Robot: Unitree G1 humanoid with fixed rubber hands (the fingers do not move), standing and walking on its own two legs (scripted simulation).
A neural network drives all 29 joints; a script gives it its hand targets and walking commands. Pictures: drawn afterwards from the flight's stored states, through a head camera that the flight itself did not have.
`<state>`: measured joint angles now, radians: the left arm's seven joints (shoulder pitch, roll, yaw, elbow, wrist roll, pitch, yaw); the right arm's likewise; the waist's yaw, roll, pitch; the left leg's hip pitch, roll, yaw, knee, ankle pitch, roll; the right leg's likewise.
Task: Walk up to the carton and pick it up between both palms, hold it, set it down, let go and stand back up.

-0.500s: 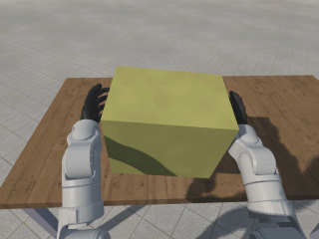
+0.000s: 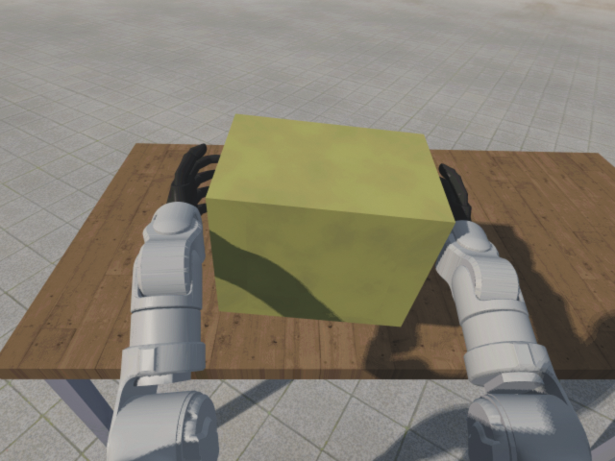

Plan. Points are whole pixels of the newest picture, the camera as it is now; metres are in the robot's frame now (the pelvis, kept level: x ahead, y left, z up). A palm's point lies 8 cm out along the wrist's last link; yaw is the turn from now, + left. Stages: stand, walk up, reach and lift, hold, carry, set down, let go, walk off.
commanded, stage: hold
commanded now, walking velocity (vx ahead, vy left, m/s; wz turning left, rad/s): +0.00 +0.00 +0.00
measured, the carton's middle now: (320, 223) +0.37 +0.00 +0.16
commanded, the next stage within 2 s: none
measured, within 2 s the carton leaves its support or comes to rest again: neither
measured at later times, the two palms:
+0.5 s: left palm (185, 208) +0.37 +0.17 +0.18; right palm (445, 224) +0.37 -0.16 +0.16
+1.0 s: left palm (185, 213) +0.35 +0.17 +0.19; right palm (453, 230) +0.36 -0.17 +0.16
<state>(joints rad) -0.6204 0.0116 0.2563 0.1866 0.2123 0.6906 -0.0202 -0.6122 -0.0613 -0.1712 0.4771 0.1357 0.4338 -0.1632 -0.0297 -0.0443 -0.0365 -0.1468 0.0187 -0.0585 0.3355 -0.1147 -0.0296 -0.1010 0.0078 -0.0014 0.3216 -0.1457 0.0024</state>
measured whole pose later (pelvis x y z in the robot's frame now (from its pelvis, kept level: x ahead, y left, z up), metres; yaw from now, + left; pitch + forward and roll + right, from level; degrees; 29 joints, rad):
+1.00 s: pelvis +0.01 +0.00 +0.00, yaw +0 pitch -6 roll -1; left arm -0.50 -0.02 0.24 0.02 0.22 0.72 -0.03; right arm -0.51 -0.07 -0.12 0.33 0.18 0.47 -0.18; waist -0.04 -0.02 -0.01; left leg -0.09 0.02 -0.05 0.34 -0.14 -0.03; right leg -0.04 0.01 0.00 0.31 -0.16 0.00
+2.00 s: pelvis +0.03 +0.01 +0.00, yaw +0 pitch -5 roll -1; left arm -0.42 -0.02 0.21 -0.09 0.21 0.74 -0.02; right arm -0.45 -0.10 -0.06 0.24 0.24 0.48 -0.20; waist -0.06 -0.02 -0.01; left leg -0.09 0.02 -0.05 0.36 -0.18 -0.02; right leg -0.02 0.01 0.00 0.29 -0.18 0.01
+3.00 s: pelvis +0.03 +0.01 +0.00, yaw +0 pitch -5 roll -1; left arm -0.50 -0.01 0.23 0.05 0.20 0.70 0.00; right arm -0.52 -0.09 -0.09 0.37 0.22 0.44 -0.20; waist -0.04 -0.02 -0.05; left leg -0.10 0.02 -0.05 0.36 -0.18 -0.02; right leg -0.03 0.00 0.00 0.29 -0.18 0.01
